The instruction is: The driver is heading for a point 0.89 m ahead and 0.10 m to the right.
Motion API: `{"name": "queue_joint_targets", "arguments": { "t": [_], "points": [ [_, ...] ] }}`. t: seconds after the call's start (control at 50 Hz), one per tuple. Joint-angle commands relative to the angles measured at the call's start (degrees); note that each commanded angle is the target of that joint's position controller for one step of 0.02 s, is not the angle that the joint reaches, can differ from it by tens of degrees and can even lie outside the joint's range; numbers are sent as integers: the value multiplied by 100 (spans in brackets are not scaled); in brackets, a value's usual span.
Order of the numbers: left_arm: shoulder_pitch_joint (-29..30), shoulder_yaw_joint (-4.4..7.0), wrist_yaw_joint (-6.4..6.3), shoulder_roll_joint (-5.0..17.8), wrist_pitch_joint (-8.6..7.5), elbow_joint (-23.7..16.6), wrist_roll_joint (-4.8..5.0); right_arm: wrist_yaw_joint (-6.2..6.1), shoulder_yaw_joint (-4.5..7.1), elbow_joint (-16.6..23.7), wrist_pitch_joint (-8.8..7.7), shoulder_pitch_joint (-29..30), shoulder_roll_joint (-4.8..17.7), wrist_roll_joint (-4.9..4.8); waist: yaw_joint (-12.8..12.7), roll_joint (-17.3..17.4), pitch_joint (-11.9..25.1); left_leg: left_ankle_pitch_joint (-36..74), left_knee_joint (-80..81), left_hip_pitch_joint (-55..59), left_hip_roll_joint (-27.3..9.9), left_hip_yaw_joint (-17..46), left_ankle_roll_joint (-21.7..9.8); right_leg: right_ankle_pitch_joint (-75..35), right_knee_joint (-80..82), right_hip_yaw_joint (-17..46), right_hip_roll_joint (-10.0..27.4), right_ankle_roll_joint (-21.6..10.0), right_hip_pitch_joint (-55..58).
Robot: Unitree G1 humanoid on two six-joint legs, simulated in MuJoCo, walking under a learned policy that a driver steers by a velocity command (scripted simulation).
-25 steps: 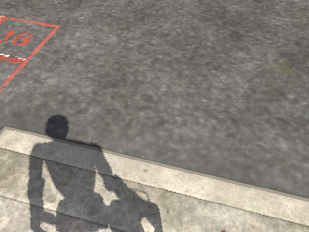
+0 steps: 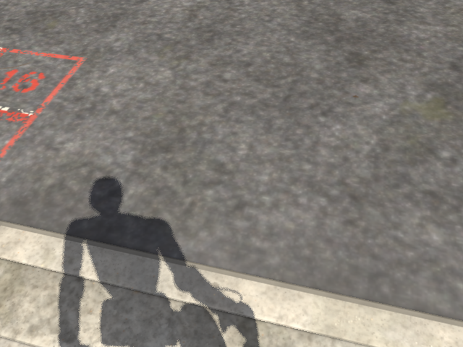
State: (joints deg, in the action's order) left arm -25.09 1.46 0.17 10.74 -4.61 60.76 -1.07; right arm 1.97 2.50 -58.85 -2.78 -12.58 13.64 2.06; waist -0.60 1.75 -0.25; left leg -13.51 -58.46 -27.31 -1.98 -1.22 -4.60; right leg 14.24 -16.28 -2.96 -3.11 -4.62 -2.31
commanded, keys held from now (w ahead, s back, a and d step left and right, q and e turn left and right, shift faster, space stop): w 1.00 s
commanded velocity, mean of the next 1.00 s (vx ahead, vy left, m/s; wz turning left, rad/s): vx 0.48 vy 0.00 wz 0.00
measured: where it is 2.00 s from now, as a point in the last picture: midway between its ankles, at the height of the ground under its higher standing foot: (259, 252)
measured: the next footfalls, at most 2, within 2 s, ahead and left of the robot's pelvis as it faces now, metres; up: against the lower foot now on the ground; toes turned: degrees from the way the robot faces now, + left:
left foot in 0.30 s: +0.33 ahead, +0.08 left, +0.00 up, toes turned +4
right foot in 0.84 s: +0.65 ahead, -0.08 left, +0.00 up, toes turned -4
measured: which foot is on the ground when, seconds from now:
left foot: up 0.00-0.28, down 0.30-0.86, up 0.88-1.00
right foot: down 0.00-0.30, up 0.32-0.82, down 0.84-1.00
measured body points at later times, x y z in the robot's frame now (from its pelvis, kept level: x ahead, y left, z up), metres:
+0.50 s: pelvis +0.28 +0.03 -0.01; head +0.30 +0.04 +0.44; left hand +0.34 +0.28 -0.15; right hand +0.29 -0.23 -0.15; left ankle +0.29 +0.08 -0.75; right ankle +0.26 -0.11 -0.66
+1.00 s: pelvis +0.57 -0.02 -0.01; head +0.59 -0.03 +0.44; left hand +0.63 +0.24 -0.15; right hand +0.59 -0.27 -0.16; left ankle +0.50 +0.11 -0.66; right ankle +0.61 -0.08 -0.75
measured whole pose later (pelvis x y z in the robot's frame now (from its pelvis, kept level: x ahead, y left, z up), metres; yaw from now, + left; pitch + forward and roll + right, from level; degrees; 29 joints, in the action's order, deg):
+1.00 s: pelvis +0.57 -0.02 -0.01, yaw +0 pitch -1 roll +0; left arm -13.6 3.2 0.4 12.4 -4.4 56.5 -1.0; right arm 0.4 2.4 -57.2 -4.0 -17.2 12.3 1.5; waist 0.6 1.4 -3.3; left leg -17.5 -66.3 -23.8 -1.8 0.2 -4.8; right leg 9.8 -23.4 -6.8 -3.6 -5.8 -13.3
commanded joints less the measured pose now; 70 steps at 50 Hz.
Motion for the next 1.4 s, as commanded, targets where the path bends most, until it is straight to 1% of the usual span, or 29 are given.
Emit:
{"name": "queue_joint_targets", "arguments": {
  "t": [0.02,0.18,0.24,0.28,0.3,0.32,0.34,0.36,0.38,0.44,0.52,0.62,0.72,0.78,0.82,0.84,0.86,0.88,0.9,0.94,1.0,1.06,1.16,1.26,1.32,1.34,1.36,1.38,1.4],
  "points": [
    [-558,53,-30,579,-126,-2,25,28,33,323,12,349,227,0,-4,-607,-585,380,-79,-1486,-172,-122,141,-1742,859,1173,1430,-444,559],
    [-817,-19,-108,606,-144,149,-5,11,-129,1046,27,1891,56,-102,-207,-771,-836,977,2177,-722,198,-680,55,-3684,832,571,1356,-452,413],
    [-534,18,-136,770,-161,136,-2,-99,-29,943,-22,1184,304,-98,220,-823,-391,661,2489,344,524,-711,-295,-5754,-99,401,1475,-356,764],
    [-308,58,-137,884,-103,92,13,-200,134,425,-107,-478,562,-93,922,-745,459,767,3035,2116,609,-580,-531,-5757,-2043,252,1348,-245,516],
    [-342,9,-101,718,-96,-36,42,-265,259,250,-133,-1332,939,45,1165,-341,1020,-126,3166,3445,-388,508,-765,-3912,-3608,130,1112,-209,-553],
    [-1075,-104,-21,-50,-71,-118,157,-247,359,269,-122,-1504,1398,175,617,909,1630,-500,3568,4876,-2181,3519,-1609,1265,-5890,13,28,-3,-2625],
    [-685,72,-30,620,-41,-107,71,-175,355,270,-62,-1174,1172,-98,708,220,1474,-1425,4384,4439,-2058,4381,-1720,1301,-6473,668,2,-114,-3272],
    [-38,115,-24,707,-58,-358,36,-169,262,391,-79,-450,844,-164,426,134,409,-1585,4596,3499,-1868,3323,-1469,669,-6271,655,395,-169,-3582],
    [281,116,-5,661,-92,-435,16,-141,172,436,-145,-128,479,-153,307,-133,-32,-868,4822,2683,-1613,2671,-1289,289,-5926,626,584,-176,-3358],
    [134,97,84,305,97,-384,-104,-187,22,191,-304,-302,86,-117,-157,-78,-241,686,5020,1646,-1049,1421,-894,132,-5204,587,836,-15,-2525],
    [877,118,160,344,243,-690,-129,-205,46,8,-393,-846,373,-147,-147,25,-469,1419,5237,1710,-838,817,-838,-373,-4493,276,976,190,-3158],
    [2189,53,191,308,221,-1149,-31,-204,-22,-71,-362,-1385,326,-159,194,89,-592,2523,5192,2124,-590,355,-561,-1352,-2874,-94,851,327,-3374],
    [2923,17,162,353,174,-1431,-9,-278,-39,-230,-320,-1876,388,-92,428,199,-593,3338,4887,3191,-833,324,-572,-1364,-1917,-260,586,146,-3408],
    [2589,81,112,497,101,-1410,-17,-331,-10,-227,-301,-1677,509,-51,128,279,-409,4898,4194,3563,-989,218,-533,-690,-1566,-321,306,-139,-2750],
    [1180,213,20,706,25,-959,-45,-329,18,-202,-268,-1478,602,-61,-484,249,277,5532,2637,3389,-855,71,-395,-675,-1061,-378,15,-393,-1154],
    [195,327,-44,993,-23,-684,-163,-310,-13,-93,-278,-1387,524,-117,-863,74,828,4246,1318,2376,-666,-44,-316,-658,-1009,216,603,-623,340],
    [-482,517,-77,1666,-12,-614,-306,-226,-137,81,-278,-2010,-90,-374,-706,-1187,1774,871,-1144,236,239,-434,-9,-246,-848,2940,2493,-1480,2297],
    [-174,486,8,1420,73,-606,-91,-239,4,2,-265,-1866,352,-246,-617,-741,1807,-1513,-1981,-554,602,291,-83,-142,-110,4204,2706,-1630,2132],
    [546,418,26,1194,84,-696,31,-240,63,200,-256,-1300,438,-172,-315,-529,736,-1007,-1948,-935,206,467,-131,195,71,3228,2455,-1400,1187],
    [1082,258,51,590,5,-726,20,-198,66,292,-247,-894,271,-117,-14,-279,-125,-412,-1263,-633,-165,425,-120,-408,524,2082,1960,-993,-185],
    [766,182,11,420,-123,-469,28,-96,40,258,-39,-1069,-11,24,270,-421,-221,-182,-749,-114,-286,278,47,-1256,751,1285,1553,-766,-828],
    [443,219,6,665,-182,-343,38,-45,57,508,44,-441,49,25,260,-437,-397,333,-230,-657,-421,104,200,-1629,947,910,1432,-781,-751],
    [-11,133,1,568,-163,-224,50,-46,-27,905,11,750,-42,-58,-9,-452,-598,1228,1508,-639,-277,-278,353,-3376,768,393,1149,-583,-528],
    [-259,95,-87,627,-91,-64,-8,-181,-70,858,-83,798,6,-94,-90,-783,-275,1307,2425,65,157,-373,172,-4774,-82,279,1200,-415,194],
    [46,124,-153,699,-55,-75,40,-273,45,407,-251,-426,273,-11,489,-579,131,1727,3525,1355,328,-288,-83,-4701,-1515,319,1084,-187,370],
    [-103,100,-167,622,-69,-133,105,-308,113,239,-348,-1006,580,80,574,-217,611,3898,3378,2539,-363,214,-193,-3275,-2465,226,842,-29,-298],
    [-993,-16,-190,55,-23,-89,313,-297,192,214,-333,-1418,942,144,328,866,1613,6894,2749,4210,-2097,1693,-1084,772,-4285,-73,184,147,-1527],
    [-1236,60,-214,277,102,116,356,-248,154,287,-232,-1274,753,-172,339,798,2275,6907,2999,4216,-2393,2413,-1676,2354,-5107,419,-138,207,-1833],
    [-761,129,-207,470,191,62,149,-238,97,409,-173,-736,534,-249,215,303,1575,5646,3422,3346,-2097,1986,-1571,2109,-5242,632,93,247,-1995]
  ]
}}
